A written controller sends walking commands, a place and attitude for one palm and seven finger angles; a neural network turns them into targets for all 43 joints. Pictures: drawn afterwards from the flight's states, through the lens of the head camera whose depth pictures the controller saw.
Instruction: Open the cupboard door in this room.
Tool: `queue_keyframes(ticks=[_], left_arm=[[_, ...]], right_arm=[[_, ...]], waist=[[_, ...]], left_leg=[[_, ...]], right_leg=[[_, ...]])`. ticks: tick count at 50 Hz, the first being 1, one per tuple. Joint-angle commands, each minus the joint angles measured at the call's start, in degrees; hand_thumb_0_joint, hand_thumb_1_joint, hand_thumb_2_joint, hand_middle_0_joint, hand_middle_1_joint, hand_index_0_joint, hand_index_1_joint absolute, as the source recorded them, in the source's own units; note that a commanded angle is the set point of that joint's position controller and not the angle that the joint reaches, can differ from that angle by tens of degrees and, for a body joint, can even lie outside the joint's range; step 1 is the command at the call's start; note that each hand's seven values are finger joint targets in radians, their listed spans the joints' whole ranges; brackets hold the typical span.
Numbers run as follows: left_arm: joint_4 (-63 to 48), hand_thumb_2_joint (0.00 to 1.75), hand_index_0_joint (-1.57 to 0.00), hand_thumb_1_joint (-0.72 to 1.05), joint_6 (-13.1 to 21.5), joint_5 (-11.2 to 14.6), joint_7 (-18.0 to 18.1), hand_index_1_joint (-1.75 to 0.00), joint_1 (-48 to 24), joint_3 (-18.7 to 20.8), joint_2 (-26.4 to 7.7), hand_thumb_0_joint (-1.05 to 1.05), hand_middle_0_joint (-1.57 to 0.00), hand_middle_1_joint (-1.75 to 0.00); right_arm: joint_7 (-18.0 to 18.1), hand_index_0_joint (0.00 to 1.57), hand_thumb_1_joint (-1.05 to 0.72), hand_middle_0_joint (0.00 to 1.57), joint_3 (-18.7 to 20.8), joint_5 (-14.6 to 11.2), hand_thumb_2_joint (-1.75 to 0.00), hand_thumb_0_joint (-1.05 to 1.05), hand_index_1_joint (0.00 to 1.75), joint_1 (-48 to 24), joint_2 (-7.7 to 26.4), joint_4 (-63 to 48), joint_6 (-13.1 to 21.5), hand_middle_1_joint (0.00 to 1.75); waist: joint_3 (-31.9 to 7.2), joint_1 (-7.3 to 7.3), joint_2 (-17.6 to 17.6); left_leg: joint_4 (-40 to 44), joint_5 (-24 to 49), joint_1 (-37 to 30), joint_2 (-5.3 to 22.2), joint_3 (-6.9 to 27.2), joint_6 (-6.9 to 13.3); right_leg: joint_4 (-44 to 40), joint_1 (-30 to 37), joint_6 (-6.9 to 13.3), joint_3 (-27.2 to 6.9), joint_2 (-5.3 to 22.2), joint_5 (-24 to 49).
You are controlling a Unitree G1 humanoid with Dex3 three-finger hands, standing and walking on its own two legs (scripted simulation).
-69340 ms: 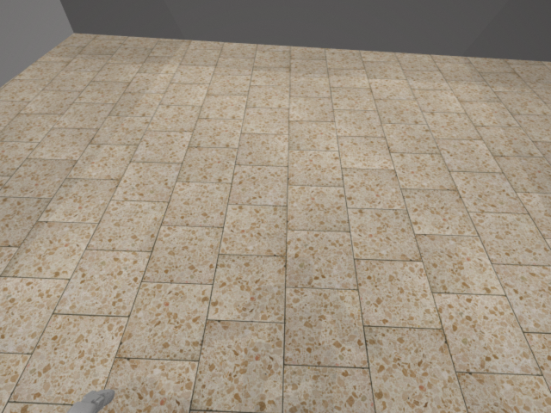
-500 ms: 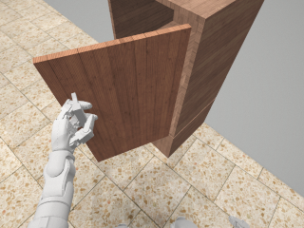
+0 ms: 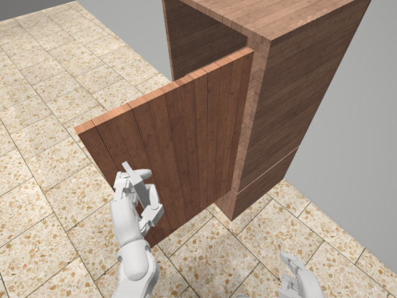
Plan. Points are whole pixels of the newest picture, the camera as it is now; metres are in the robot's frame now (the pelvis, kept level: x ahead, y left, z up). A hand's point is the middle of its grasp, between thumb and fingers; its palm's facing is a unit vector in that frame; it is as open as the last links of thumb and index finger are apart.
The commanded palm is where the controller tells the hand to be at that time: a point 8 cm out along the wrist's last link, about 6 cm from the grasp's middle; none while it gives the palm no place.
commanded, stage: pull the door open along its arc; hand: left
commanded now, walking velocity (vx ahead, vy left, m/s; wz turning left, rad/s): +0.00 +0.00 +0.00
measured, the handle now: (138, 187) +0.33 +0.14 +0.04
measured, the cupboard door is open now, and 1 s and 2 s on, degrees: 89 92 97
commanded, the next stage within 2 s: open thumb and fingers to let go in 0.08 s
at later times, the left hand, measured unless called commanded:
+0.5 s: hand (164, 216) +0.26 +0.08 +0.04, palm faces +0.40 -0.91 -0.02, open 8.2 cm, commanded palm +0.22 +0.12 +0.04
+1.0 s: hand (163, 215) +0.27 +0.08 +0.04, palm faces +0.33 -0.94 -0.03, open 15.2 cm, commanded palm +0.22 +0.11 +0.04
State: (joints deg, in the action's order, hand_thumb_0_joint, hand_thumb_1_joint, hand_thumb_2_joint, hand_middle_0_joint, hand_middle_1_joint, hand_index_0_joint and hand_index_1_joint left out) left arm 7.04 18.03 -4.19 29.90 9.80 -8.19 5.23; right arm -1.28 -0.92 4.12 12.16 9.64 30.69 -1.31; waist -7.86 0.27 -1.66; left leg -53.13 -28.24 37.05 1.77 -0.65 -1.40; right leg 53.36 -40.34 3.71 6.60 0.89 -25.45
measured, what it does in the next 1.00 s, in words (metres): stands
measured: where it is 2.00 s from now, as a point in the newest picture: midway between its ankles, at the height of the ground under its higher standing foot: outside the picture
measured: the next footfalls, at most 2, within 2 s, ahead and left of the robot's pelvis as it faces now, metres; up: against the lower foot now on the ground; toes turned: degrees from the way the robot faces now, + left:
none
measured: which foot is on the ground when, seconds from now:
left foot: down 0.00-1.00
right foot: down 0.00-1.00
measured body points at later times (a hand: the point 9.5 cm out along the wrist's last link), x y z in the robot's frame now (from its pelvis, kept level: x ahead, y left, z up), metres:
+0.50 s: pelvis +0.00 -0.01 -0.01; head +0.04 -0.04 +0.44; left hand +0.24 +0.13 +0.05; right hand +0.18 -0.22 -0.11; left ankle -0.02 +0.14 -0.69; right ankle +0.01 -0.08 -0.69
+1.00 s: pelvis -0.02 +0.02 -0.01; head +0.02 +0.00 +0.44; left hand +0.25 +0.13 +0.05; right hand +0.16 -0.19 -0.11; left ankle -0.02 +0.14 -0.69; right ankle +0.01 -0.08 -0.69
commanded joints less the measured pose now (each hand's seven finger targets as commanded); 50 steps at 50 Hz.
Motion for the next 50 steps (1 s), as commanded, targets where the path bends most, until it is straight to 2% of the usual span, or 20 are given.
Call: queue_keyframes(ticks=[1, 3, 6, 8, 9, 11, 16, 18, 19, 23, 24, 27, 28, 29, 31, 33, 38, 40, 45, 50], left_arm=[[-14.9, 0.90, -0.40, 0.90, 3.5, -1.0, 0.1, -1.35, 1.3, -3.4, 2.8, 0.00, -0.40, -1.35], [-15.7, 0.90, -0.40, 0.90, 3.4, -1.8, 0.1, -1.35, 2.5, -5.2, 3.6, 0.00, -0.40, -1.35], [-17.3, 0.90, -0.40, 0.90, 3.2, -3.4, 0.4, -1.35, 4.4, -8.1, 5.5, 0.00, -0.40, -1.35], [-16.6, 0.90, -0.40, 0.90, 3.2, -3.7, 1.2, -1.35, 0.7, -6.8, 3.8, 0.00, -0.40, -1.35], [-15.7, 0.90, -0.40, 0.90, 3.4, -3.7, 1.9, -1.35, -5.0, -5.0, 1.8, 0.00, -0.40, -1.35], [-14.3, 0.84, -0.39, 0.76, 3.7, -3.6, 2.2, -1.34, -4.0, -3.7, 1.5, 0.00, -0.39, -1.34], [-15.0, 0.69, -0.36, 0.41, 3.7, -1.6, 1.2, -1.30, -3.0, -2.1, 0.8, 0.00, -0.36, -1.30], [-15.8, 0.63, -0.35, 0.27, 3.8, -1.5, 0.8, -1.28, -3.1, -1.7, 0.2, 0.00, -0.35, -1.28], [-16.5, 0.60, -0.35, 0.20, 3.9, -1.8, 0.6, -1.27, -3.5, -3.1, 1.2, 0.00, -0.35, -1.27], [-14.6, 0.48, -0.33, -0.08, 3.7, -1.7, 0.3, -1.24, -1.7, -3.4, 1.8, 0.00, -0.33, -1.24], [-14.8, 0.45, -0.32, -0.15, 3.9, -1.7, 0.3, -1.24, -3.0, -3.9, 2.2, 0.00, -0.32, -1.24], [-14.8, 0.36, -0.31, -0.36, 3.8, -2.0, 0.3, -1.22, -5.7, -5.0, 2.8, 0.00, -0.31, -1.22], [-14.2, 0.33, -0.30, -0.43, 3.7, -2.1, 0.5, -1.21, -6.6, -4.9, 2.6, 0.00, -0.30, -1.21], [-15.0, 0.30, -0.30, -0.50, 3.9, -2.3, 0.7, -1.20, -8.1, -5.3, 2.7, 0.00, -0.30, -1.20], [-14.5, 0.30, -0.30, -0.50, 3.7, -2.6, 1.0, -1.20, -8.8, -6.2, 3.6, 0.00, -0.30, -1.20], [-13.8, 0.30, -0.28, -0.50, 3.3, -3.0, 1.4, -1.10, -8.2, -6.0, 3.3, 0.00, -0.28, -1.10], [-13.0, 0.30, -0.24, -0.50, 2.0, -3.5, 2.7, -0.85, -11.4, -7.3, 4.9, 0.00, -0.24, -0.85], [-12.4, 0.30, -0.22, -0.50, 1.5, -3.7, 3.0, -0.75, -11.0, -8.6, 6.8, 0.00, -0.22, -0.75], [-12.7, 0.30, -0.18, -0.50, 0.4, -3.8, 3.9, -0.50, -13.1, -9.6, 7.8, 0.00, -0.18, -0.50], [-12.3, 0.30, -0.15, -0.50, -0.5, -3.5, 4.5, -0.30, -13.5, -9.7, 8.7, 0.00, -0.15, -0.30]], right_arm=[[0.9, 0.20, -0.90, 0.20, 2.4, -0.1, -0.90, 0.00, 0.30, -3.6, 5.1, -8.6, 4.1, 0.30], [0.8, 0.20, -0.90, 0.20, 2.3, -0.1, -0.90, 0.00, 0.30, -3.8, 5.0, -8.6, 4.7, 0.30], [0.7, 0.20, -0.90, 0.20, 2.2, 0.1, -0.90, 0.00, 0.30, -4.1, 4.8, -8.8, 5.9, 0.30], [1.0, 0.20, -0.90, 0.20, 2.2, 0.2, -0.90, 0.00, 0.30, -4.0, 5.0, -8.1, 6.4, 0.30], [1.3, 0.20, -0.90, 0.20, 2.2, 0.3, -0.90, 0.00, 0.30, -4.2, 5.2, -7.4, 6.3, 0.30], [1.7, 0.20, -0.90, 0.20, 2.3, 0.4, -0.90, 0.00, 0.30, -4.2, 4.9, -7.1, 6.6, 0.30], [2.0, 0.20, -0.90, 0.20, 2.7, 0.0, -0.90, 0.00, 0.30, -3.9, 5.0, -7.1, 6.6, 0.30], [2.1, 0.20, -0.90, 0.20, 2.8, -0.1, -0.90, 0.00, 0.30, -3.8, 5.0, -7.0, 6.6, 0.30], [1.9, 0.20, -0.90, 0.20, 2.8, -0.1, -0.90, 0.00, 0.30, -3.6, 5.0, -7.1, 6.5, 0.30], [1.9, 0.20, -0.90, 0.20, 2.6, -0.1, -0.90, 0.00, 0.30, -3.8, 5.2, -7.3, 6.6, 0.30], [1.8, 0.20, -0.90, 0.20, 2.6, -0.2, -0.90, 0.00, 0.30, -3.9, 5.2, -7.2, 6.7, 0.30], [1.8, 0.20, -0.90, 0.20, 2.5, -0.2, -0.90, 0.00, 0.30, -4.6, 5.4, -7.5, 6.9, 0.30], [1.8, 0.20, -0.90, 0.20, 2.4, -0.2, -0.90, 0.00, 0.30, -4.7, 5.5, -7.4, 7.0, 0.30], [1.8, 0.20, -0.90, 0.20, 2.5, -0.1, -0.90, 0.00, 0.30, -4.8, 5.6, -7.4, 7.1, 0.30], [1.7, 0.20, -0.90, 0.20, 2.4, -0.1, -0.90, 0.00, 0.30, -4.7, 5.6, -7.5, 7.2, 0.30], [1.6, 0.20, -0.90, 0.20, 2.5, -0.2, -0.90, 0.00, 0.30, -4.7, 5.7, -7.7, 7.2, 0.30], [1.5, 0.20, -0.90, 0.20, 2.4, -0.2, -0.90, 0.00, 0.30, -4.6, 5.9, -7.9, 7.2, 0.30], [1.3, 0.20, -0.90, 0.20, 2.4, -0.2, -0.90, 0.00, 0.30, -4.7, 5.9, -8.0, 7.3, 0.30], [0.9, 0.20, -0.90, 0.20, 2.4, -0.2, -0.90, 0.00, 0.30, -4.8, 6.0, -8.2, 7.4, 0.30], [0.7, 0.20, -0.90, 0.20, 2.3, -0.3, -0.90, 0.00, 0.30, -5.5, 5.9, -8.1, 7.4, 0.30]], waist=[[-12.3, -0.06, 7.6], [-11.3, 0.39, 8.0], [-11.0, 0.36, 6.2], [-10.2, 1.03, 6.7], [-8.9, 1.74, 6.8], [-10.5, 0.91, 7.0], [-14.7, 0.06, 8.7], [-15.4, 0.02, 8.1], [-15.1, 0.38, 7.1], [-12.6, 0.55, 9.0], [-12.0, 1.07, 9.2], [-10.5, 1.25, 7.9], [-9.9, 1.22, 8.6], [-10.5, 1.31, 7.3], [-11.0, 1.11, 5.9], [-11.4, 0.61, 5.3], [-12.2, 0.69, 4.5], [-12.4, 0.87, 5.0], [-13.0, 0.60, 3.7], [-12.6, 0.23, 4.3]], left_leg=[[4.7, 14.6, 1.0, -2.8, 0.4, 1.6], [4.1, 13.9, 1.5, -2.8, 0.8, 1.5], [3.2, 13.1, 1.9, -3.1, 1.0, 1.5], [2.3, 12.1, 2.6, -3.1, 1.3, 1.5], [1.5, 10.9, 3.9, -3.2, 1.4, 1.5], [1.0, 10.4, 4.7, -3.4, 1.5, 1.3], [1.2, 11.6, 4.9, -3.5, 1.4, 1.2], [1.2, 12.7, 4.6, -3.4, 1.5, 1.2], [1.4, 12.9, 4.2, -3.3, 1.4, 1.2], [1.5, 12.5, 4.1, -3.2, 1.7, 1.4], [1.4, 11.9, 4.1, -3.2, 1.7, 1.5], [1.4, 10.0, 3.9, -3.2, 1.5, 1.7], [1.3, 9.5, 4.1, -3.2, 1.7, 1.7], [1.2, 9.6, 3.7, -3.2, 1.6, 1.8], [1.3, 9.7, 3.0, -3.3, 1.6, 1.9], [1.8, 10.2, 2.5, -3.1, 1.7, 1.9], [2.4, 10.5, 1.6, -3.0, 1.9, 1.9], [2.6, 11.1, 0.9, -2.8, 2.0, 1.9], [3.1, 11.8, 0.3, -2.6, 2.2, 1.8], [3.4, 11.3, 0.3, -2.5, 2.3, 1.6]], right_leg=[[-9.5, 18.7, -3.3, -7.9, 1.8, 24.3], [-9.9, 18.0, -3.3, -8.5, 2.1, 23.5], [-9.6, 16.5, -3.3, -9.0, 2.5, 21.7], [-10.0, 14.7, -3.3, -9.6, 2.7, 19.5], [-10.3, 13.3, -3.5, -10.4, 3.1, 17.0], [-10.5, 14.4, -3.8, -11.8, 3.7, 16.1], [-10.0, 18.9, -4.3, -12.6, 4.1, 21.9], [-9.5, 19.5, -4.3, -12.7, 4.1, 24.4], [-9.1, 19.2, -4.2, -12.1, 4.0, 24.9], [-9.1, 16.8, -4.0, -10.5, 3.4, 22.6], [-9.1, 16.0, -4.1, -10.4, 3.4, 21.3], [-9.7, 13.0, -3.7, -9.9, 3.1, 14.5], [-10.1, 12.4, -3.5, -9.9, 3.0, 12.4], [-9.7, 11.8, -3.2, -9.5, 2.9, 11.3], [-8.9, 10.5, -2.8, -8.4, 2.4, 10.0], [-8.2, 10.3, -2.3, -7.3, 1.8, 10.1], [-6.8, 9.0, -1.9, -5.3, 1.0, 9.5], [-6.1, 8.1, -1.8, -4.2, 0.6, 10.3], [-5.4, 7.7, -1.5, -3.3, 0.2, 10.3], [-5.3, 7.3, -1.4, -2.8, -0.1, 9.1]])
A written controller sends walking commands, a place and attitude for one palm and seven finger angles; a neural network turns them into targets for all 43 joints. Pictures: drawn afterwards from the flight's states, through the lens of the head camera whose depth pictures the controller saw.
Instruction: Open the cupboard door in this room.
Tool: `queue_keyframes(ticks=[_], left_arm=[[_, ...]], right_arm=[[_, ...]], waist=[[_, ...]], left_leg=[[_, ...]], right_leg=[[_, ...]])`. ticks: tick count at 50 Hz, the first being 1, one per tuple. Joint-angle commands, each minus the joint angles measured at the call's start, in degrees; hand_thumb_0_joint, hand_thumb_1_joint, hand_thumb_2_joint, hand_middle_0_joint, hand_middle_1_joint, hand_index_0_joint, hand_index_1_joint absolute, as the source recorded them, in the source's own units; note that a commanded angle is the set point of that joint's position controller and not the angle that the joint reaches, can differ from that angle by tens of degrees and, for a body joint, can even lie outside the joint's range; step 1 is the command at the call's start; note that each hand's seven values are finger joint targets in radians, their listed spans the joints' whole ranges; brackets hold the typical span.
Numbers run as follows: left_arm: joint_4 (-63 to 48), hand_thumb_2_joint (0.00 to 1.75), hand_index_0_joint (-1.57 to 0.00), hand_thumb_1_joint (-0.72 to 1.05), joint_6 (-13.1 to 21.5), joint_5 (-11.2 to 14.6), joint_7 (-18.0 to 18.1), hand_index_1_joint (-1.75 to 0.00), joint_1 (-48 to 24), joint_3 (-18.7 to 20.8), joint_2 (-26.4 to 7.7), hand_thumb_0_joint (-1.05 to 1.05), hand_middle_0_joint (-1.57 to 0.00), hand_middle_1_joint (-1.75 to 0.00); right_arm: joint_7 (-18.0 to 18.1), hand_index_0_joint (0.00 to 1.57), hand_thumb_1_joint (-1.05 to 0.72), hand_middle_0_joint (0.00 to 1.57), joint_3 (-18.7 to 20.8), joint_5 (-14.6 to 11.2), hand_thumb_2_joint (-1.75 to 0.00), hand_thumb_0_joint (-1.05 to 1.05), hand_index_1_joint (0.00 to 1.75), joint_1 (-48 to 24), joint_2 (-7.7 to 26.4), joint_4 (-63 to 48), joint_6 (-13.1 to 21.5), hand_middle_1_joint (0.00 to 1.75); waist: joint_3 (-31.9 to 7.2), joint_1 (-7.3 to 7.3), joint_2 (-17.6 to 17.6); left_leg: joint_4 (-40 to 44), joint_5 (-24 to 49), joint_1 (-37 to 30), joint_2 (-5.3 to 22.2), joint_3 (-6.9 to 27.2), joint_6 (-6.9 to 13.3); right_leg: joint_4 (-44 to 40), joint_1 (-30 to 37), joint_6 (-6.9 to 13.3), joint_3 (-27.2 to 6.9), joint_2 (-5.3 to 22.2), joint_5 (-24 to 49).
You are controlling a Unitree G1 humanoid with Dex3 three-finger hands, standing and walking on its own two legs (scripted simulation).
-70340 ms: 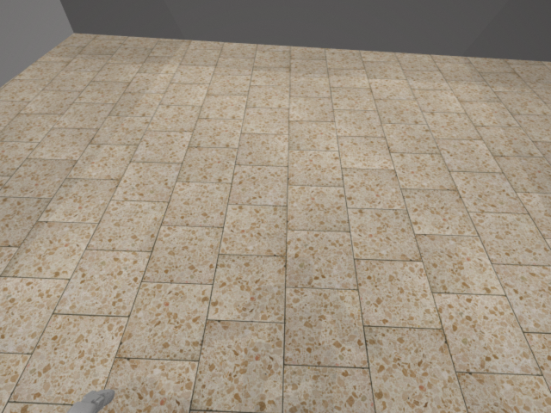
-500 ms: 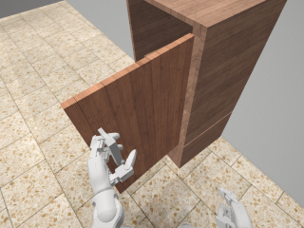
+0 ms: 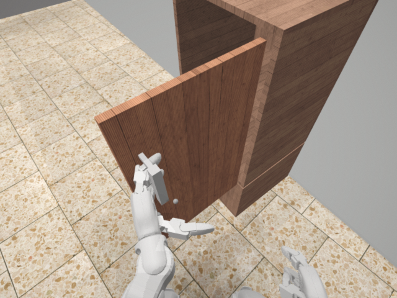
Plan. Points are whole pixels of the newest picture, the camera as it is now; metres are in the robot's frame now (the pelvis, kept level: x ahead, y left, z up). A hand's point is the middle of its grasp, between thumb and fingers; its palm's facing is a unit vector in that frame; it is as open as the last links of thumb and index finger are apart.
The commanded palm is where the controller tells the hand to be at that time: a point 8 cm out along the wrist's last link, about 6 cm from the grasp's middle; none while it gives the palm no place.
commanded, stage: slide the hand sideways off the handle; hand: left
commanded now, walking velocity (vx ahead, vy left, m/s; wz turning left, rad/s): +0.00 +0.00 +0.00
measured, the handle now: (153, 179) +0.34 +0.11 +0.05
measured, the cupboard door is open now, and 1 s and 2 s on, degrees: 92 97 97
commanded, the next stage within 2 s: draw the hand back to the body in 1.30 s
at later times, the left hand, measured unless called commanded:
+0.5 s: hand (177, 224) +0.25 +0.05 +0.06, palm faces -0.09 -0.99 +0.04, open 16.2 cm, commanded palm +0.22 +0.12 +0.05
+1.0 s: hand (144, 248) +0.20 +0.11 +0.05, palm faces -0.05 -1.00 -0.01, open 16.0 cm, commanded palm +0.17 +0.17 +0.05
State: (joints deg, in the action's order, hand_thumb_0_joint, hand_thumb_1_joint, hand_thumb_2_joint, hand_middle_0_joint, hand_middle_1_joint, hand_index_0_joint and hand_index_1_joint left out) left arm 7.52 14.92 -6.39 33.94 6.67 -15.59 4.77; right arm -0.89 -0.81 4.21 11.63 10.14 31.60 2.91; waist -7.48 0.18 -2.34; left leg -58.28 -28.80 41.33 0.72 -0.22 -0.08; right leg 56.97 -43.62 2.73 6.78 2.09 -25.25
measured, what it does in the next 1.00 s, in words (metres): stands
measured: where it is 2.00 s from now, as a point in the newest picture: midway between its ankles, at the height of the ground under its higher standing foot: outside the picture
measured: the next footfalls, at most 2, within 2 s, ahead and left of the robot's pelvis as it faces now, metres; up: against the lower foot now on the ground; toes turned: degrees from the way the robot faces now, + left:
none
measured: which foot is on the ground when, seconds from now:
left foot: down 0.00-1.00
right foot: down 0.00-1.00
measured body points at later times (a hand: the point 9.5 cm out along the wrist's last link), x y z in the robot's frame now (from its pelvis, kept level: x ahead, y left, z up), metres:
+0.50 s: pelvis +0.00 +0.01 +0.00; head +0.05 +0.00 +0.44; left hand +0.24 +0.11 +0.06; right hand +0.17 -0.21 -0.08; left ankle +0.00 +0.12 -0.67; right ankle +0.03 -0.09 -0.67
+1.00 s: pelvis +0.01 +0.01 -0.02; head +0.07 +0.00 +0.43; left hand +0.20 +0.16 +0.06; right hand +0.20 -0.22 -0.09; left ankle +0.00 +0.12 -0.67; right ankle +0.03 -0.09 -0.67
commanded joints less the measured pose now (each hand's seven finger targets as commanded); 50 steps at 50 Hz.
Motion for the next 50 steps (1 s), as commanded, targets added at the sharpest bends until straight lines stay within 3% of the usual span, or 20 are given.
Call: queue_keyframes(ticks=[1, 5, 6, 7, 9, 11, 13, 15, 17, 19, 23, 25, 28, 30, 33, 39, 42, 46, 48, 50], left_arm=[[-12.8, 0.30, -0.15, -0.50, 2.5, -1.2, 0.7, -0.30, -9.7, -1.9, 9.1, 0.00, -0.15, -0.30], [-12.7, 0.30, -0.15, -0.50, 2.1, -0.9, 0.8, -0.30, -11.1, -1.5, 9.0, 0.00, -0.15, -0.30], [-13.7, 0.30, -0.15, -0.50, 4.3, -6.7, -11.0, -0.30, -11.3, -12.6, 2.0, 0.00, -0.15, -0.30], [-16.4, 0.30, -0.15, -0.50, 6.7, -4.4, -17.5, -0.30, -12.9, -7.7, -1.9, 0.00, -0.15, -0.30], [-19.2, 0.30, -0.15, -0.50, 8.7, -2.1, -24.9, -0.30, -13.1, -6.2, -5.2, 0.00, -0.15, -0.30], [-19.6, 0.30, -0.15, -0.50, 9.5, 1.7, -31.9, -0.30, -11.1, -7.3, -4.3, 0.00, -0.15, -0.30], [-20.3, 0.30, -0.15, -0.50, 8.2, 7.3, -34.7, -0.30, -9.1, -6.5, -1.6, 0.00, -0.15, -0.30], [-19.7, 0.30, -0.15, -0.50, 6.5, 10.7, -34.0, -0.30, -6.5, -2.7, -2.1, 0.00, -0.15, -0.30], [-20.1, 0.30, -0.15, -0.50, 5.5, 11.0, -31.2, -0.30, -4.4, -0.1, -2.8, 0.00, -0.15, -0.30], [-21.0, 0.30, -0.15, -0.50, 5.5, 9.2, -28.3, -0.30, -0.6, 1.8, -4.2, 0.00, -0.15, -0.30], [-22.2, 0.30, -0.15, -0.50, 5.6, 5.1, -25.2, -0.30, 3.9, 3.0, -6.5, 0.00, -0.15, -0.30], [-24.2, 0.30, -0.15, -0.50, 6.1, 4.2, -25.1, -0.30, 5.5, 2.5, -6.5, 0.00, -0.15, -0.30], [-26.9, 0.30, -0.15, -0.50, 6.1, 4.7, -26.2, -0.30, 9.5, 4.1, -8.5, 0.00, -0.15, -0.30], [-29.0, 0.30, -0.15, -0.50, 6.1, 5.8, -27.2, -0.30, 12.5, 3.8, -7.9, 0.00, -0.15, -0.30], [-30.0, 0.30, -0.15, -0.50, 5.8, 7.7, -28.6, -0.30, 18.1, 5.0, -8.4, 0.00, -0.15, -0.30], [-31.7, 0.30, -0.15, -0.50, 7.9, 9.5, -31.3, -0.30, 22.1, 8.2, -10.8, 0.00, -0.15, -0.30], [-34.2, 0.30, -0.15, -0.50, 9.4, 9.8, -32.8, -0.30, 23.2, 7.9, -11.2, 0.00, -0.15, -0.30], [-36.7, 0.30, -0.15, -0.50, 10.3, 11.4, -35.0, -0.30, 28.1, 10.5, -13.3, 0.00, -0.15, -0.30], [-35.8, 0.30, -0.15, -0.50, 9.7, 12.2, -36.1, -0.30, 31.2, 11.9, -14.0, 0.00, -0.15, -0.30], [-36.4, 0.30, -0.15, -0.50, 9.6, 13.0, -37.1, -0.30, 29.9, 12.8, -14.6, 0.00, -0.15, -0.30]], right_arm=[[0.2, 0.20, -0.90, 0.20, 2.1, -0.4, -0.90, 0.00, 0.30, -5.0, 5.3, -9.0, 3.1, 0.30], [0.1, 0.20, -0.90, 0.20, 1.9, -0.4, -0.90, 0.00, 0.30, -5.7, 5.3, -8.8, 3.1, 0.30], [0.0, 0.20, -0.90, 0.20, 1.9, -0.7, -0.90, 0.00, 0.30, -0.6, 7.8, -7.2, 3.3, 0.30], [0.4, 0.20, -0.90, 0.20, 2.4, -1.3, -0.90, 0.00, 0.30, -0.8, 7.4, -8.8, 3.5, 0.30], [1.0, 0.20, -0.90, 0.20, 2.3, -1.6, -0.90, 0.00, 0.30, -1.1, 7.5, -9.9, 3.7, 0.30], [1.3, 0.20, -0.90, 0.20, 2.0, -2.6, -0.90, 0.00, 0.30, -0.8, 7.6, -10.9, 4.8, 0.30], [1.7, 0.20, -0.90, 0.20, 1.4, -3.8, -0.90, 0.00, 0.30, -1.9, 7.3, -12.8, 5.7, 0.30], [2.1, 0.20, -0.90, 0.20, 1.3, -4.4, -0.90, 0.00, 0.30, -2.4, 7.7, -13.5, 6.1, 0.30], [2.1, 0.20, -0.90, 0.20, 1.2, -4.2, -0.90, 0.00, 0.30, -2.3, 7.8, -14.3, 6.2, 0.30], [1.6, 0.20, -0.90, 0.20, 1.4, -3.8, -0.90, 0.00, 0.30, -2.0, 7.7, -15.0, 6.0, 0.30], [0.7, 0.20, -0.90, 0.20, 1.8, -3.1, -0.90, 0.00, 0.30, -0.4, 7.6, -15.8, 4.9, 0.30], [0.4, 0.20, -0.90, 0.20, 1.8, -3.1, -0.90, 0.00, 0.30, -0.6, 7.3, -16.5, 4.5, 0.30], [0.4, 0.20, -0.90, 0.20, 1.8, -3.2, -0.90, 0.00, 0.30, -0.7, 7.4, -17.4, 3.9, 0.30], [0.5, 0.20, -0.90, 0.20, 1.7, -3.4, -0.90, 0.00, 0.30, -0.5, 7.1, -18.0, 3.8, 0.30], [0.8, 0.20, -0.90, 0.20, 1.6, -3.7, -0.90, 0.00, 0.30, -0.1, 7.2, -18.4, 3.7, 0.30], [1.4, 0.20, -0.90, 0.20, 1.8, -3.6, -0.90, 0.00, 0.30, 0.4, 7.5, -18.0, 4.4, 0.30], [1.4, 0.20, -0.90, 0.20, 2.1, -3.6, -0.90, 0.00, 0.30, 0.6, 7.5, -18.4, 4.8, 0.30], [1.6, 0.20, -0.90, 0.20, 2.7, -3.9, -0.90, 0.00, 0.30, 0.9, 7.5, -18.5, 4.9, 0.30], [1.7, 0.20, -0.90, 0.20, 2.9, -4.2, -0.90, 0.00, 0.30, 0.6, 7.4, -18.6, 4.6, 0.30], [2.1, 0.20, -0.90, 0.20, 3.0, -4.4, -0.90, 0.00, 0.30, 0.5, 7.6, -18.7, 4.4, 0.30]], waist=[[-13.2, -0.09, 5.0], [-12.0, 0.04, 5.6], [-8.9, 5.36, 8.4], [-11.7, 3.53, 6.3], [-15.5, 2.29, 3.4], [-13.9, 3.05, 3.7], [-11.9, 2.43, 2.8], [-8.8, 1.78, 4.8], [-8.8, 0.85, 7.3], [-10.1, -0.37, 6.6], [-10.9, -0.84, 7.4], [-10.6, -0.81, 5.6], [-10.8, -1.51, 3.9], [-10.8, -1.56, 3.2], [-9.9, -1.22, 5.7], [-8.2, -0.46, 6.3], [-9.3, -0.25, 3.8], [-12.8, -0.94, 2.6], [-11.7, -1.29, 2.9], [-11.0, -0.64, 4.0]], left_leg=[[8.8, 11.8, -4.0, -1.5, 1.9, 0.2], [8.7, 10.3, -3.3, -1.6, 1.9, 0.3], [7.2, 10.7, -3.9, -1.5, 1.7, 1.5], [7.0, 11.0, -3.2, -1.7, 1.6, 1.7], [6.6, 12.1, -3.9, -2.0, 1.4, 1.8], [6.9, 11.1, -4.0, -2.0, 1.8, 1.8], [7.9, 8.8, -4.2, -2.0, 2.0, 1.6], [8.9, 5.0, -3.2, -2.0, 2.4, 1.2], [9.3, 4.6, -2.2, -2.1, 2.7, 1.0], [9.0, 6.7, -2.3, -2.1, 2.5, 0.9], [7.9, 9.5, -1.1, -2.1, 2.0, 0.9], [7.5, 8.7, -0.9, -1.9, 1.5, 0.8], [7.3, 9.4, -0.7, -2.1, 1.0, 0.9], [7.5, 10.3, -1.2, -2.0, 1.0, 0.8], [7.2, 11.2, -0.4, -1.9, 1.0, 0.8], [4.9, 10.8, 2.4, -2.0, 1.3, 0.8], [3.8, 11.6, 2.1, -2.1, 1.3, 0.8], [2.4, 14.1, 2.1, -2.2, 1.1, 0.7], [2.4, 14.3, 3.2, -2.2, 1.1, 0.7], [1.7, 12.5, 4.3, -2.2, 1.0, 0.7]], right_leg=[[-8.9, 11.0, -0.3, -2.9, -1.4, 8.7], [-9.5, 10.2, -0.4, -3.2, -1.3, 6.5], [-9.2, 8.4, -0.7, -5.1, -0.7, 11.3], [-8.5, 10.1, -0.4, -5.3, -0.3, 12.8], [-7.5, 12.9, -0.3, -6.4, 0.0, 15.1], [-7.8, 12.3, -0.4, -6.2, -0.1, 13.8], [-9.0, 11.5, -0.3, -5.5, -0.6, 9.7], [-10.3, 9.8, -0.7, -4.7, -0.8, 3.6], [-9.9, 10.0, -0.8, -4.3, -0.9, 1.8], [-8.1, 10.3, -0.6, -3.9, -0.9, 3.8], [-6.2, 10.5, -0.4, -4.1, -0.9, 7.8], [-5.9, 9.7, -0.4, -4.5, -0.9, 7.3], [-6.2, 11.1, -0.1, -5.0, -1.0, 8.5], [-5.9, 11.6, -0.2, -4.7, -1.2, 10.1], [-6.3, 12.5, -0.4, -4.6, -1.6, 11.8], [-5.2, 11.0, -0.9, -5.2, -1.5, 12.3], [-3.9, 9.7, -0.8, -5.2, -1.5, 13.0], [-2.5, 11.0, -0.9, -5.5, -1.5, 16.5], [-2.8, 11.7, -0.8, -5.8, -1.6, 16.7], [-3.2, 10.9, -1.2, -6.3, -1.5, 14.8]])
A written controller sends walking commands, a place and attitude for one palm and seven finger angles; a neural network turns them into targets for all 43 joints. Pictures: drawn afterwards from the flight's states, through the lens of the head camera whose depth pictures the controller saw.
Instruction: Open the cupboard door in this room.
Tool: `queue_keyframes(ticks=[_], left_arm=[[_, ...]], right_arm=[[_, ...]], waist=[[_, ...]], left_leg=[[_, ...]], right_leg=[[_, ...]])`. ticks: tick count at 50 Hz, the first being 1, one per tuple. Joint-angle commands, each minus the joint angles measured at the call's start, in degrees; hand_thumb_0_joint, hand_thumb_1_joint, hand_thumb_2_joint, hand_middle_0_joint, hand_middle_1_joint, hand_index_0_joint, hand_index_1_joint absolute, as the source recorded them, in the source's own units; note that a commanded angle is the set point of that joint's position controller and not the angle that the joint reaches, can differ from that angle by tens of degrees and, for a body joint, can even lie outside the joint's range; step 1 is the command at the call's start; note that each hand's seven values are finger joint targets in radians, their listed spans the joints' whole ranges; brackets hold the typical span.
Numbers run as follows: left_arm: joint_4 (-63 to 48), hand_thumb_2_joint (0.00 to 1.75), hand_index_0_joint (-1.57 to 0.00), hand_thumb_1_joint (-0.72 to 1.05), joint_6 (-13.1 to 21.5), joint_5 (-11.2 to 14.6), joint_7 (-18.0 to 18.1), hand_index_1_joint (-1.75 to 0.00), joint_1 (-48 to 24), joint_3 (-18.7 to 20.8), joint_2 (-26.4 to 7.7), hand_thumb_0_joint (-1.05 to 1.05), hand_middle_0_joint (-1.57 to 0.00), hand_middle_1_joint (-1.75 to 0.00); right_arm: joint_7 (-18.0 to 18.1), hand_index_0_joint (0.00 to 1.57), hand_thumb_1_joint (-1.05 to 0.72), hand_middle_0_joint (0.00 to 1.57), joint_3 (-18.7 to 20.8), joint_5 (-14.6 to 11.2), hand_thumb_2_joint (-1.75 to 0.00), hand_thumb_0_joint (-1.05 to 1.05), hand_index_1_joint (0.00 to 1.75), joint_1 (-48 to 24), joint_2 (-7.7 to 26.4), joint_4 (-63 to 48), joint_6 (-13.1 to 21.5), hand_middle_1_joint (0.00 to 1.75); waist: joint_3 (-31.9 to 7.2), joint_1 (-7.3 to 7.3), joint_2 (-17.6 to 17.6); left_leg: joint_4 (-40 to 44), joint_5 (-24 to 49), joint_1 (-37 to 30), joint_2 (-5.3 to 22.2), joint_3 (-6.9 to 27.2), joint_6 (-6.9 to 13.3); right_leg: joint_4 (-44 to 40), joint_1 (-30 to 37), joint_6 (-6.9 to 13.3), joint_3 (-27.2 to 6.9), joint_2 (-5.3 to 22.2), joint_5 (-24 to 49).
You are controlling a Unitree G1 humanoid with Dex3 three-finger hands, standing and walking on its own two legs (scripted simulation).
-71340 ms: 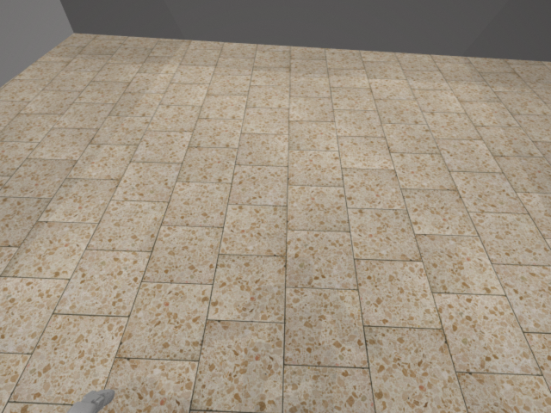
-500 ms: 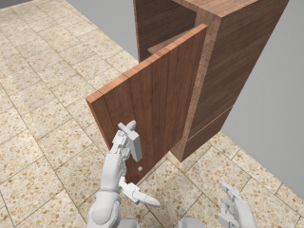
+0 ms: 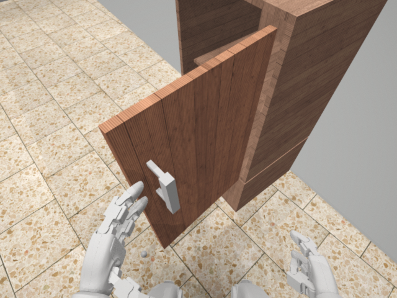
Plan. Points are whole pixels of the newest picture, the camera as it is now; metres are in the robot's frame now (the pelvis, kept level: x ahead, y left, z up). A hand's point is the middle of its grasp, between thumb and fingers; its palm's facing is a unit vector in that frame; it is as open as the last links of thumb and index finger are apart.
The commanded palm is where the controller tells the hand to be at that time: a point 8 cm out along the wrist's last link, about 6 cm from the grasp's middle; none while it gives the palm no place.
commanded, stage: slide the hand sideways off the handle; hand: left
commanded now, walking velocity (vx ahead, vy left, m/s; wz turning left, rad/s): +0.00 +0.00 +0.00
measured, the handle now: (163, 187) +0.31 +0.09 +0.07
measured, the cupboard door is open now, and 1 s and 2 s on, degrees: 97 97 97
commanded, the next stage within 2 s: draw the hand back to the body in 0.30 s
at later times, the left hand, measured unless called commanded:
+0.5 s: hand (117, 266) +0.17 +0.14 +0.07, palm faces -0.06 -1.00 -0.01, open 16.3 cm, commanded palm +0.14 +0.20 +0.09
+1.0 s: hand (52, 244) +0.18 +0.20 +0.15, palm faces +0.11 -0.96 -0.25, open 15.7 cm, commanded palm +0.14 +0.26 +0.16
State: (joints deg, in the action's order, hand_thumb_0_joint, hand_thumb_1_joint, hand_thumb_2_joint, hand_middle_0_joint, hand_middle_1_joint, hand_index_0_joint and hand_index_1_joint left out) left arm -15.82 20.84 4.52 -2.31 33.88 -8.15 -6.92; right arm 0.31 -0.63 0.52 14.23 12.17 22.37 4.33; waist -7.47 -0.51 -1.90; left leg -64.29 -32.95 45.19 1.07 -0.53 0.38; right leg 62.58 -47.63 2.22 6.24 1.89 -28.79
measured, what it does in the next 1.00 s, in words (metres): stands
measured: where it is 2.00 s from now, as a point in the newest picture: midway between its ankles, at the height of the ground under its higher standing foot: outside the picture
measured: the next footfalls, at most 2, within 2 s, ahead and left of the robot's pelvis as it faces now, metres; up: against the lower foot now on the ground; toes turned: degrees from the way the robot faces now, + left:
none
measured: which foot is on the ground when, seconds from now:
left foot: down 0.00-1.00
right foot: down 0.00-1.00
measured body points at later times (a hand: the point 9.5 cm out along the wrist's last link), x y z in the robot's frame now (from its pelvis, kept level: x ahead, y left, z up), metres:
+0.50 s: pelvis -0.01 +0.01 -0.01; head +0.04 +0.00 +0.44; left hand +0.17 +0.19 +0.08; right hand +0.18 -0.22 -0.07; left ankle -0.01 +0.11 -0.66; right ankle +0.02 -0.10 -0.66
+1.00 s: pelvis +0.01 +0.02 +0.04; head +0.00 +0.01 +0.49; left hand +0.17 +0.26 +0.16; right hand +0.19 -0.20 -0.02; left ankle -0.01 +0.11 -0.66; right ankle +0.02 -0.10 -0.66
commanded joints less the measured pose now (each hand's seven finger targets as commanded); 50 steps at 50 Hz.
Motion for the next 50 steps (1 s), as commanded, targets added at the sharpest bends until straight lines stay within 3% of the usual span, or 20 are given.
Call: queue_keyframes(ticks=[1, 7, 12, 15, 20, 23, 24, 28, 30, 33, 40, 42, 45, 46, 47, 48, 49, 50], left_arm=[[-13.0, 0.30, -0.15, -0.50, 3.7, 2.3, -1.1, -0.30, 2.3, 6.1, -3.4, 0.00, -0.15, -0.30], [-12.6, 0.30, -0.15, -0.50, 4.1, 5.0, -4.0, -0.30, 4.6, 8.8, -4.6, 0.00, -0.15, -0.30], [-14.0, 0.30, -0.15, -0.50, 4.7, 6.4, -7.4, -0.30, 5.4, 9.9, -6.2, 0.00, -0.15, -0.30], [-14.3, 0.30, -0.15, -0.50, 4.5, 7.5, -8.9, -0.30, 3.8, 8.9, -5.6, 0.00, -0.15, -0.30], [-14.7, 0.30, -0.15, -0.50, 3.7, 7.3, -8.0, -0.30, 2.5, 8.0, -5.1, 0.00, -0.15, -0.30], [-19.9, 0.30, -0.15, -0.50, 2.3, 6.8, -6.0, -0.30, 4.0, 12.3, -9.9, 0.00, -0.15, -0.30], [-20.7, 0.30, -0.15, -0.50, 1.5, 6.6, -5.5, -0.30, 5.0, 12.3, -9.6, 0.00, -0.15, -0.30], [-20.3, 0.30, -0.15, -0.50, -1.8, 7.5, -4.7, -0.30, 7.5, 13.0, -8.4, 0.00, -0.15, -0.30], [-18.7, 0.30, -0.15, -0.50, -3.2, 8.1, -5.2, -0.30, 5.9, 12.3, -7.5, 0.00, -0.15, -0.30], [-18.5, 0.30, -0.15, -0.50, -4.5, 8.7, -6.4, -0.30, 5.2, 13.0, -8.3, 0.00, -0.15, -0.30], [-23.6, 0.30, -0.15, -0.50, -5.3, 9.4, -7.1, -0.30, 2.2, 16.6, -12.0, 0.00, -0.15, -0.30], [-24.2, 0.33, -0.15, -0.43, -5.8, 10.0, -6.9, -0.30, 2.5, 17.9, -12.3, 0.00, -0.15, -0.30], [-22.9, 0.37, -0.16, -0.32, -7.3, 11.0, -7.3, -0.30, 3.2, 19.9, -12.7, 0.00, -0.16, -0.30], [-26.5, 0.39, -0.16, -0.29, -10.5, 1.9, 0.5, -0.30, 3.3, 22.3, -22.1, 0.00, -0.16, -0.30], [-25.8, 0.40, -0.16, -0.26, -12.8, 1.1, 3.7, -0.30, 6.0, 19.9, -16.4, 0.00, -0.16, -0.30], [-24.5, 0.42, -0.16, -0.22, -14.3, 0.6, 5.3, -0.30, 5.7, 19.5, -15.5, 0.00, -0.16, -0.30], [-24.0, 0.43, -0.16, -0.18, -15.1, -0.4, 6.3, -0.30, 5.4, 17.8, -13.7, 0.00, -0.16, -0.30], [-23.7, 0.45, -0.16, -0.15, -15.7, -0.9, 7.3, -0.30, 4.8, 18.1, -14.2, 0.00, -0.16, -0.30]], right_arm=[[1.1, 0.20, -0.90, 0.20, 2.9, -0.8, -0.90, 0.00, 0.30, -2.0, 5.6, -9.4, 3.0, 0.30], [2.0, 0.20, -0.90, 0.20, 3.2, -1.2, -0.90, 0.00, 0.30, -2.3, 5.7, -9.4, 3.1, 0.30], [2.5, 0.20, -0.90, 0.20, 3.4, -1.5, -0.90, 0.00, 0.30, -2.5, 6.1, -9.4, 3.6, 0.30], [2.7, 0.20, -0.90, 0.20, 3.3, -1.7, -0.90, 0.00, 0.30, -2.6, 6.5, -9.5, 4.1, 0.30], [2.8, 0.20, -0.90, 0.20, 3.1, -1.7, -0.90, 0.00, 0.30, -2.6, 6.7, -10.0, 4.8, 0.30], [3.0, 0.20, -0.90, 0.20, 3.2, -1.8, -0.90, 0.00, 0.30, -2.3, 6.6, -11.0, 4.2, 0.30], [2.9, 0.20, -0.90, 0.20, 3.1, -2.1, -0.90, 0.00, 0.30, -2.3, 6.2, -11.4, 4.0, 0.30], [3.2, 0.20, -0.90, 0.20, 2.8, -2.8, -0.90, 0.00, 0.30, -2.3, 5.7, -11.5, 3.2, 0.30], [3.3, 0.20, -0.90, 0.20, 2.3, -3.0, -0.90, 0.00, 0.30, -2.6, 6.1, -11.3, 3.3, 0.30], [3.8, 0.20, -0.90, 0.20, 2.0, -3.0, -0.90, 0.00, 0.30, -3.0, 6.8, -10.9, 4.1, 0.30], [3.9, 0.20, -0.90, 0.20, 1.1, -3.2, -0.90, 0.00, 0.30, -1.9, 7.0, -10.0, 6.4, 0.30], [3.8, 0.20, -0.90, 0.20, 1.0, -3.3, -0.90, 0.00, 0.30, -2.0, 6.7, -9.5, 7.0, 0.30], [3.8, 0.20, -0.90, 0.20, 1.0, -3.6, -0.90, 0.00, 0.30, -2.5, 6.9, -8.4, 7.5, 0.30], [5.6, 0.20, -0.90, 0.20, 1.3, -2.8, -0.90, 0.00, 0.30, -2.1, 6.6, -8.7, 6.3, 0.30], [6.1, 0.20, -0.90, 0.20, 0.8, -2.4, -0.90, 0.00, 0.30, -2.0, 5.3, -8.6, 5.8, 0.30], [6.2, 0.20, -0.90, 0.20, 0.8, -2.3, -0.90, 0.00, 0.30, -2.4, 5.5, -8.0, 5.6, 0.30], [6.1, 0.20, -0.90, 0.20, 0.5, -2.3, -0.90, 0.00, 0.30, -2.2, 5.5, -7.3, 5.3, 0.30], [6.1, 0.20, -0.90, 0.20, 0.5, -2.3, -0.90, 0.00, 0.30, -2.3, 5.7, -6.8, 4.8, 0.30]], waist=[[-10.6, 0.21, 4.1], [-9.9, 0.09, 5.0], [-10.8, -0.06, 2.6], [-9.7, 0.88, 2.7], [-8.8, 0.62, 1.6], [-12.5, -1.29, -0.5], [-12.8, -1.59, -1.3], [-9.9, -1.13, 2.0], [-5.1, -0.01, 2.7], [-2.7, 0.34, 3.1], [-4.6, -0.64, -2.2], [-4.8, -1.17, -3.1], [-4.3, -1.33, -1.7], [-5.2, -3.73, -2.2], [-2.4, -2.42, -3.0], [-0.8, -2.13, 0.1], [0.8, -1.58, -1.4], [1.7, -1.57, -1.4]], left_leg=[[7.6, 16.4, 0.6, -2.5, 1.5, 0.3], [6.1, 14.6, 2.6, -2.5, 1.4, 0.1], [5.7, 15.1, 2.5, -2.5, 1.6, 0.3], [5.1, 13.9, 2.8, -2.5, 1.8, 0.4], [5.9, 12.2, 2.4, -2.4, 2.4, 0.4], [8.3, 14.2, -0.8, -2.3, 2.4, 0.4], [9.3, 15.2, -2.2, -2.4, 2.3, 0.3], [11.9, 15.3, -3.6, -2.0, 2.6, 0.4], [13.1, 12.2, -3.0, -2.0, 2.7, 0.4], [14.4, 10.6, -4.0, -1.7, 3.1, 0.5], [17.9, 14.3, -9.8, -1.3, 3.6, 0.1], [18.9, 16.3, -11.3, -1.2, 3.7, -0.3], [19.8, 17.9, -12.5, -1.1, 3.4, -0.4], [22.9, 18.7, -13.1, -0.1, 2.4, 0.1], [23.7, 18.3, -13.9, -0.5, 2.0, 0.1], [24.1, 17.3, -13.4, -0.5, 2.2, 0.1], [24.5, 18.2, -14.7, -0.2, 1.9, 0.3], [25.3, 18.9, -15.9, 0.1, 2.1, 0.3]], right_leg=[[-8.7, 14.5, -0.6, -5.6, -1.4, 17.6], [-9.6, 14.3, -1.0, -7.1, -1.1, 15.1], [-8.9, 13.7, -0.8, -7.0, -1.1, 14.4], [-9.5, 12.2, -1.0, -7.1, -1.1, 12.2], [-8.9, 9.6, -0.5, -5.6, -1.6, 7.5], [-9.0, 13.1, -0.1, -4.9, -2.0, 9.5], [-9.2, 14.1, -0.1, -4.5, -1.9, 11.0], [-11.7, 16.0, -0.6, -3.4, -2.5, 11.7], [-13.8, 14.6, -0.9, -3.3, -2.4, 8.0], [-15.8, 14.6, -0.9, -3.4, -2.4, 5.3], [-16.2, 17.8, -0.6, -1.9, -2.6, 9.7], [-16.4, 19.0, -0.6, -1.3, -2.8, 11.8], [-17.9, 20.9, -0.7, -1.3, -2.9, 13.9], [-20.4, 24.7, 0.0, -4.6, -1.2, 14.0], [-22.0, 24.4, -0.2, -4.1, -1.0, 13.7], [-23.5, 24.8, -0.3, -4.0, -1.0, 12.9], [-24.0, 25.0, -0.5, -3.9, -0.8, 13.5], [-24.6, 25.2, -0.6, -3.5, -0.8, 13.8]])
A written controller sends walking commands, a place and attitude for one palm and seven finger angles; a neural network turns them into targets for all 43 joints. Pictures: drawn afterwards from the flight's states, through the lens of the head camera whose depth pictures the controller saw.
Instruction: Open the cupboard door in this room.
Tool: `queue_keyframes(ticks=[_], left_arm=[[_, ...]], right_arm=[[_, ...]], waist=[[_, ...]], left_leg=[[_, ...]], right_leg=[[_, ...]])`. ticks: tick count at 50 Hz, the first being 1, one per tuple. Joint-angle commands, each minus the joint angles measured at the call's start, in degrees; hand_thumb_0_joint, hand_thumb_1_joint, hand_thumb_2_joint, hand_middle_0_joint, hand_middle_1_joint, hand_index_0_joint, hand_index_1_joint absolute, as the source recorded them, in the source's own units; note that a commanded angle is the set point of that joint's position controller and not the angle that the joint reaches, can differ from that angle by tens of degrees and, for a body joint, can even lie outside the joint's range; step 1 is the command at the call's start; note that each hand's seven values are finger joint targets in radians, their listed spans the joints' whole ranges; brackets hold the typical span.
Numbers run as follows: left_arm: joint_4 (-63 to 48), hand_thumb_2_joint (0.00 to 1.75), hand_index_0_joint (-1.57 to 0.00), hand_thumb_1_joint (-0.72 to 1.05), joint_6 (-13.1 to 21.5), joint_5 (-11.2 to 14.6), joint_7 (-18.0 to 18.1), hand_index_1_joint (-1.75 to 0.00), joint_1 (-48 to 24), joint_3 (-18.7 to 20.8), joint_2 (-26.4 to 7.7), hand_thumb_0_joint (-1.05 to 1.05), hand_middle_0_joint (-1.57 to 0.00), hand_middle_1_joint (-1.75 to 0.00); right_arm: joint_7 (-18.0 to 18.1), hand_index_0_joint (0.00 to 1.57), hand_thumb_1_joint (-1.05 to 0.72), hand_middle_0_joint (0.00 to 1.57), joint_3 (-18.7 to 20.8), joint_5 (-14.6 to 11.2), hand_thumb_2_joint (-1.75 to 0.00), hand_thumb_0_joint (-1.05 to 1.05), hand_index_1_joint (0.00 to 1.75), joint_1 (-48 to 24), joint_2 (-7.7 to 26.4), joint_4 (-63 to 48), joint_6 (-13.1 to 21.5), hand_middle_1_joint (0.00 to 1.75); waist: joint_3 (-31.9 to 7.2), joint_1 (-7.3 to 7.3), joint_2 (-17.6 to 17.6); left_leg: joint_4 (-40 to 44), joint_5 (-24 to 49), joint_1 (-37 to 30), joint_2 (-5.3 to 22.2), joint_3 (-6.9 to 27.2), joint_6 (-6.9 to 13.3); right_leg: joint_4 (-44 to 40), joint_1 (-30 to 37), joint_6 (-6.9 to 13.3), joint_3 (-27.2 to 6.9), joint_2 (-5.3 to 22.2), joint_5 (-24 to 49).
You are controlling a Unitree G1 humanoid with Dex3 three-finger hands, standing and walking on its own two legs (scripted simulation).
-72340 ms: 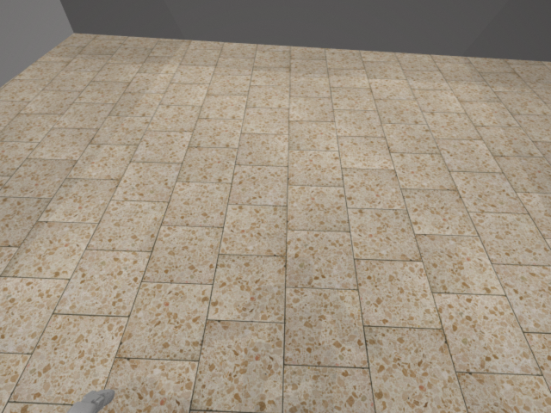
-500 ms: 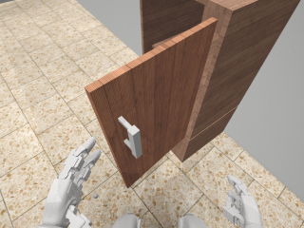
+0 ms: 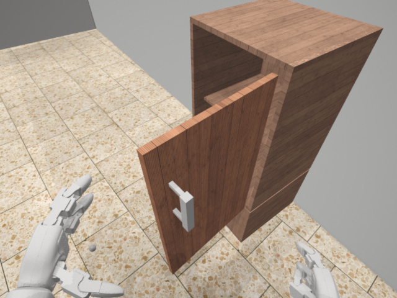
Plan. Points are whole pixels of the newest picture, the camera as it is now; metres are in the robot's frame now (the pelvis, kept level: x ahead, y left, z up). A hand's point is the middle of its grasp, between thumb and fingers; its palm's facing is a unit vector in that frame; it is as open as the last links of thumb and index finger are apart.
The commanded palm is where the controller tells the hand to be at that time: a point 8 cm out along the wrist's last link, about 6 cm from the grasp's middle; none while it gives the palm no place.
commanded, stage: draw the hand back to the body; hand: left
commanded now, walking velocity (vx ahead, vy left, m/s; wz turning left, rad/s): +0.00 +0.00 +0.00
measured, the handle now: (181, 206) +0.30 +0.07 +0.03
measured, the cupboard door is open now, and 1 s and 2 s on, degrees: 97 97 97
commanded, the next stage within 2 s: step back with the hand held close in 0.98 s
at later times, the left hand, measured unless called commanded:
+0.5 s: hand (42, 198) +0.21 +0.24 +0.19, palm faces +0.39 -0.82 -0.42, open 10.3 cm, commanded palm +0.16 +0.29 +0.21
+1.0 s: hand (38, 191) +0.21 +0.24 +0.20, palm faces +0.44 -0.80 -0.41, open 7.4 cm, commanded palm +0.16 +0.28 +0.22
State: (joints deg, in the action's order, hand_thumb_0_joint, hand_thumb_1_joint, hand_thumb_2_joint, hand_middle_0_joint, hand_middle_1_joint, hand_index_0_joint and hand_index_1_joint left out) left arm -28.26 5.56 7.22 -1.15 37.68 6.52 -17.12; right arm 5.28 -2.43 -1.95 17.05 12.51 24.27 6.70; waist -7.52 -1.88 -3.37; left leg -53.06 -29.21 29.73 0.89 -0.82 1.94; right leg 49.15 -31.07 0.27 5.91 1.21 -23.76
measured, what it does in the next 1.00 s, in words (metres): stands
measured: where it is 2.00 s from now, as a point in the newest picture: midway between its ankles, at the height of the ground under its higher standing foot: outside the picture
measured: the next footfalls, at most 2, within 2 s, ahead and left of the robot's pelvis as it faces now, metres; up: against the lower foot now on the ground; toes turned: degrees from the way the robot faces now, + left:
none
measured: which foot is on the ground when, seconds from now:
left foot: down 0.00-1.00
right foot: down 0.00-1.00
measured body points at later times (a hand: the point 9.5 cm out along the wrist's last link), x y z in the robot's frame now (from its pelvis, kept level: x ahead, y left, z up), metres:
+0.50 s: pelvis +0.02 +0.00 +0.04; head +0.01 -0.02 +0.49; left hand +0.18 +0.29 +0.21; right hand +0.21 -0.21 -0.04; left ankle -0.02 +0.09 -0.69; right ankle +0.01 -0.12 -0.69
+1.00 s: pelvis +0.02 -0.02 +0.05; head +0.00 -0.04 +0.50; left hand +0.18 +0.28 +0.23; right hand +0.20 -0.24 -0.04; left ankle -0.02 +0.09 -0.69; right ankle +0.01 -0.12 -0.69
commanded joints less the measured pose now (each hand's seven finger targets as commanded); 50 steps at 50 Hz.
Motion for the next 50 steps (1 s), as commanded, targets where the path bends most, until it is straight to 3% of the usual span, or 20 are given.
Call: queue_keyframes(ticks=[1, 8, 13, 19, 25, 29, 30, 32, 34, 39, 43, 44, 47, 50], left_arm=[[-12.0, 0.47, -0.16, -0.12, -0.7, -4.1, 6.9, -0.30, -0.2, 3.5, -4.4, 0.00, -0.16, -0.30], [-13.3, 0.57, -0.17, 0.13, -0.8, -5.7, 9.9, -0.30, -5.7, 8.2, -9.4, 0.00, -0.17, -0.30], [-11.4, 0.64, -0.18, 0.31, -0.4, -5.6, 10.2, -0.30, -7.5, 10.7, -9.7, 0.00, -0.18, -0.30], [-9.3, 0.74, -0.19, 0.51, 0.3, -5.1, 9.5, -0.30, -9.2, 12.7, -9.4, 0.00, -0.19, -0.30], [-8.6, 0.82, -0.19, 0.73, 0.9, -4.5, 9.5, -0.30, -12.8, 18.6, -12.8, 0.00, -0.19, -0.30], [-8.9, 0.88, -0.20, 0.87, 1.5, -4.1, 9.5, -0.30, -15.6, 21.0, -14.1, 0.00, -0.20, -0.30], [-8.8, 0.90, -0.20, 0.90, 1.6, -4.1, 9.6, -0.30, -16.4, 21.5, -14.5, 0.00, -0.20, -0.30], [-5.8, 0.90, -0.20, 0.90, 1.4, -4.0, 8.9, -0.30, -14.3, 18.7, -11.2, 0.00, -0.20, -0.30], [-4.4, 0.90, -0.20, 0.90, 1.0, -3.8, 8.4, -0.30, -14.0, 17.2, -10.0, 0.00, -0.20, -0.30], [-6.3, 0.90, -0.20, 0.90, 1.6, -3.7, 8.5, -0.30, -14.8, 19.4, -12.8, 0.00, -0.20, -0.30], [-9.0, 0.90, -0.20, 0.90, 2.0, -4.0, 9.0, -0.30, -15.7, 21.0, -14.9, 0.00, -0.20, -0.30], [-9.4, 0.90, -0.20, 0.90, 2.1, -4.1, 9.0, -0.30, -15.8, 20.5, -14.3, 0.00, -0.20, -0.30], [-8.1, 0.90, -0.20, 0.90, 2.0, -4.1, 9.0, -0.30, -16.0, 19.7, -13.4, 0.00, -0.20, -0.30], [-5.2, 0.90, -0.20, 0.90, 1.8, -3.9, 8.7, -0.30, -15.3, 19.0, -12.3, 0.00, -0.20, -0.30]], right_arm=[[1.2, 0.20, -0.90, 0.20, 2.2, 0.3, -0.90, 0.00, 0.30, -5.5, 5.5, -8.5, 2.4, 0.30], [1.9, 0.20, -0.90, 0.20, 1.6, 1.1, -0.90, 0.00, 0.30, -7.2, 6.3, -5.5, 4.0, 0.30], [1.6, 0.20, -0.90, 0.20, 1.5, 1.3, -0.90, 0.00, 0.30, -8.3, 6.4, -2.9, 4.7, 0.30], [0.6, 0.20, -0.90, 0.20, 1.9, 1.6, -0.90, 0.00, 0.30, -10.0, 6.6, -0.7, 4.7, 0.30], [0.4, 0.20, -0.90, 0.20, 2.3, 1.9, -0.90, 0.00, 0.30, -11.2, 6.4, 0.8, 3.8, 0.30], [0.2, 0.20, -0.90, 0.20, 2.4, 2.0, -0.90, 0.00, 0.30, -11.9, 6.4, 1.7, 3.5, 0.30], [0.2, 0.20, -0.90, 0.20, 2.5, 2.0, -0.90, 0.00, 0.30, -11.8, 6.4, 1.9, 3.4, 0.30], [-0.1, 0.20, -0.90, 0.20, 2.8, 1.9, -0.90, 0.00, 0.30, -11.7, 6.5, 2.3, 3.0, 0.30], [-0.5, 0.20, -0.90, 0.20, 3.0, 1.9, -0.90, 0.00, 0.30, -12.0, 6.9, 2.3, 2.4, 0.30], [-0.2, 0.20, -0.90, 0.20, 3.3, 2.1, -0.90, 0.00, 0.30, -13.0, 6.9, 2.0, 1.9, 0.30], [0.0, 0.20, -0.90, 0.20, 3.2, 2.2, -0.90, 0.00, 0.30, -13.3, 6.6, 2.2, 2.3, 0.30], [0.0, 0.20, -0.90, 0.20, 3.1, 2.2, -0.90, 0.00, 0.30, -13.4, 6.3, 2.3, 2.4, 0.30], [-0.1, 0.20, -0.90, 0.20, 3.0, 2.1, -0.90, 0.00, 0.30, -13.3, 6.2, 2.7, 2.7, 0.30], [-0.1, 0.20, -0.90, 0.20, 3.2, 2.0, -0.90, 0.00, 0.30, -13.4, 6.3, 2.9, 2.4, 0.30]], waist=[[1.9, -0.08, 0.3], [1.6, -0.94, 0.8], [2.6, -1.39, -2.3], [4.8, -1.60, 0.5], [4.3, -2.27, 0.7], [3.9, -2.42, -2.3], [3.8, -2.36, -1.6], [5.2, -1.96, 0.1], [6.6, -1.77, 0.8], [4.0, -2.47, 1.6], [2.0, -2.72, -1.9], [2.8, -2.57, -3.1], [5.2, -2.25, -2.5], [7.4, -2.11, 0.8]], left_leg=[[15.0, 15.5, -1.9, 0.4, 2.5, -1.2], [21.5, 20.8, -9.6, 0.7, 3.2, -1.3], [25.0, 25.9, -13.9, 0.8, 3.0, -1.9], [28.4, 31.2, -17.6, 1.4, 2.5, -2.1], [30.4, 31.8, -20.2, 1.1, 1.3, -1.7], [31.1, 33.7, -22.0, 0.9, 0.8, -1.6], [31.2, 33.9, -22.4, 0.9, 0.9, -1.6], [31.5, 33.9, -23.0, 1.1, 0.4, -1.3], [31.9, 33.0, -22.8, 1.2, 0.5, -1.1], [32.3, 30.6, -23.3, 0.7, 0.2, -0.6], [31.8, 31.9, -24.2, 0.3, 0.0, -0.7], [32.0, 31.8, -24.2, 0.2, 0.0, -0.8], [32.3, 30.9, -24.1, 0.3, 0.0, -0.9], [32.8, 28.4, -23.3, 0.5, 0.0, -0.6]], right_leg=[[-11.9, 9.4, 1.3, -2.9, -0.2, 9.2], [-16.4, 16.7, 1.3, -2.4, 0.0, 12.6], [-19.4, 21.0, 1.4, -2.5, 0.1, 15.6], [-22.6, 24.4, 1.1, -2.5, -0.2, 19.5], [-25.2, 27.7, 1.2, -3.1, -0.3, 22.3], [-26.4, 29.2, 1.3, -3.6, -0.1, 24.4], [-26.6, 29.2, 1.2, -3.4, -0.2, 24.4], [-27.3, 28.3, 0.9, -3.4, -0.3, 24.3], [-28.0, 28.2, 0.8, -3.5, -0.3, 24.0], [-28.5, 30.2, 0.9, -4.1, -0.2, 24.1], [-28.5, 31.4, 1.2, -4.6, -0.1, 25.9], [-28.7, 31.0, 1.2, -4.7, -0.1, 25.7], [-29.5, 29.5, 1.1, -4.5, -0.3, 24.5], [-30.2, 28.7, 0.9, -4.4, -0.4, 22.3]])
